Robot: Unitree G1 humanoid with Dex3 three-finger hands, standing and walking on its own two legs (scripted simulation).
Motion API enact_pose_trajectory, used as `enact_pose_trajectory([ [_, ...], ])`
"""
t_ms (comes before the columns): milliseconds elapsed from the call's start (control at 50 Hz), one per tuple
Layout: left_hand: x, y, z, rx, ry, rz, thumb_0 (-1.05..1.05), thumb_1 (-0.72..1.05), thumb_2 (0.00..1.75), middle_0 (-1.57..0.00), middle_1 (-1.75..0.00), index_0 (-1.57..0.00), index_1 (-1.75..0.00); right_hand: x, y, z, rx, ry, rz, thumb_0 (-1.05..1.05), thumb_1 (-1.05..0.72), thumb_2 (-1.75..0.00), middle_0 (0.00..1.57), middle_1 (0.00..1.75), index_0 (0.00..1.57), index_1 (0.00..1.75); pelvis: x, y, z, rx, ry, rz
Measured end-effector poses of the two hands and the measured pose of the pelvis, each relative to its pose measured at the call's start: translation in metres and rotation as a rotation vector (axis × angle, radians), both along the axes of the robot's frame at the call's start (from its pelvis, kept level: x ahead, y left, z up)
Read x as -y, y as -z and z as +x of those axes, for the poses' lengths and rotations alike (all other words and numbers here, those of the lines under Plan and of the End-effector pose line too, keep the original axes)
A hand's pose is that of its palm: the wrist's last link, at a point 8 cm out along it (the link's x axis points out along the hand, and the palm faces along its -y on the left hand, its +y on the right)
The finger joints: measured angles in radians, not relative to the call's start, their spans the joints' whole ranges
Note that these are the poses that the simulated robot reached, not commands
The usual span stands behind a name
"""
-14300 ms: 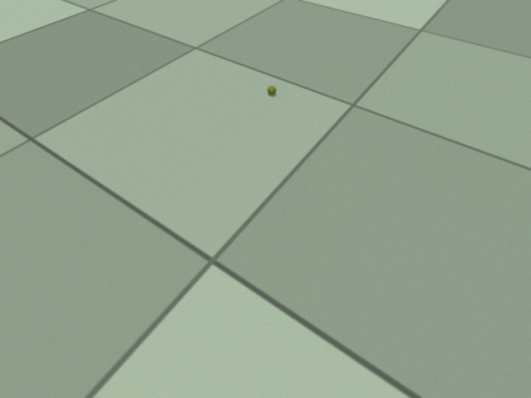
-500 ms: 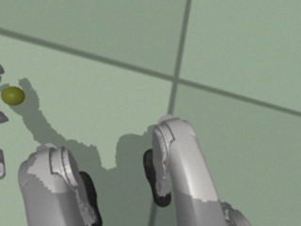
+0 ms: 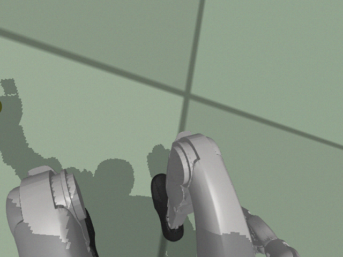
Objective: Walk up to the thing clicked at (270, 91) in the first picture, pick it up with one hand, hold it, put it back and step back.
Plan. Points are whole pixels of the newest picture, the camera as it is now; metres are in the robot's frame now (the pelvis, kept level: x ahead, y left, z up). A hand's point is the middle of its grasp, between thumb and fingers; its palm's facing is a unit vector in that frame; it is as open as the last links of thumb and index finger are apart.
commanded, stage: rest palm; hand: left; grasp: from above
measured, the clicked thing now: out of the picture +0.47 +0.31 -0.27
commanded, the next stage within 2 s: close in 1.06 s
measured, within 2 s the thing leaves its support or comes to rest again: neither
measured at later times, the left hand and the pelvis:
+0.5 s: hand out of the picture +0.45 +0.31 -0.24, palm faces -0.51 -0.15 -0.85, open 14.1 cm; pelvis +0.00 +0.00 +0.00, yaw -2 degrees
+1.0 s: hand out of the picture +0.45 +0.32 -0.25, palm faces -0.47 -0.14 -0.87, open 14.0 cm; pelvis +0.00 +0.00 -0.01, yaw -3 degrees
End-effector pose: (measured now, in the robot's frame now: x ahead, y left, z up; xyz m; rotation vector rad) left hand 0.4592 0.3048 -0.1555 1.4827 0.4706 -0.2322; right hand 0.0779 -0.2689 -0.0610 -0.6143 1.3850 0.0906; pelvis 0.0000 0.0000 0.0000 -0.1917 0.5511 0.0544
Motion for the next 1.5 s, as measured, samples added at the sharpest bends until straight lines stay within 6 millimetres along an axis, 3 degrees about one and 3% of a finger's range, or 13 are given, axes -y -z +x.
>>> enact_pose_trajectory([
  [140,0.003,0.007,0.016,0.0,-0.088,0.024,0.0,-0.49,0.94,-0.07,-1.03,-0.09,-1.01,-0.003,0.007,-0.041,-0.091,0.048,0.059,0.0,-0.91,-0.9,0.2,0.3,0.2,0.3,0.002,0.005,0.001,0.0,0.019,0.003],
  [320,-0.017,0.017,0.003,-0.106,-0.168,0.018,0.0,-0.5,0.95,-0.07,-1.02,-0.08,-1.01,-0.008,0.007,-0.068,-0.177,0.086,0.084,0.0,-0.91,-0.9,0.2,0.3,0.2,0.3,0.005,0.003,0.001,0.006,0.027,0.006],
  [440,-0.02,0.024,-0.003,-0.108,-0.104,-0.035,0.0,-0.5,0.96,-0.07,-1.01,-0.08,-1.0,-0.003,-0.001,-0.064,-0.187,0.049,0.04,0.0,-0.9,-0.9,0.2,0.3,0.2,0.3,0.005,0.004,-0.001,0.029,0.03,-0.008],
  [580,-0.008,0.024,-0.001,-0.04,0.016,-0.058,0.0,-0.49,0.96,-0.08,-1.0,-0.09,-1.0,0.0,-0.009,-0.04,-0.145,-0.028,0.004,0.0,-0.9,-0.9,0.2,0.3,0.2,0.3,0.001,0.003,0.001,0.042,0.032,-0.026],
  [760,-0.003,0.027,-0.002,0.011,-0.008,-0.002,0.0,-0.49,0.97,-0.08,-0.99,-0.09,-0.99,-0.006,-0.01,-0.016,-0.065,-0.096,0.031,0.0,-0.9,-0.9,0.2,0.3,0.2,0.3,-0.002,0.005,-0.001,0.043,0.034,-0.036],
  [960,-0.011,0.035,0.003,-0.044,-0.143,0.014,0.0,-0.48,0.95,-0.08,-1.02,-0.09,-1.01,-0.01,-0.002,-0.03,-0.072,-0.082,0.084,0.0,-0.91,-0.9,0.2,0.3,0.2,0.3,0.0,0.008,-0.002,0.046,0.037,-0.029],
  [1180,-0.007,0.045,0.002,-0.085,-0.09,-0.031,0.0,-0.47,0.95,-0.08,-1.04,-0.1,-1.03,-0.022,-0.005,-0.054,-0.162,-0.041,0.099,0.0,-0.91,-0.91,0.2,0.3,0.2,0.3,0.001,0.005,0.0,0.052,0.042,-0.038],
  [1500,-0.016,0.038,-0.001,-0.025,-0.077,-0.003,0.0,-0.28,0.84,-0.19,-0.99,-0.23,-0.96,-0.012,-0.017,-0.038,-0.096,-0.12,0.042,0.0,-0.9,-0.9,0.2,0.3,0.2,0.3,-0.003,0.008,-0.005,0.073,0.049,-0.054],
])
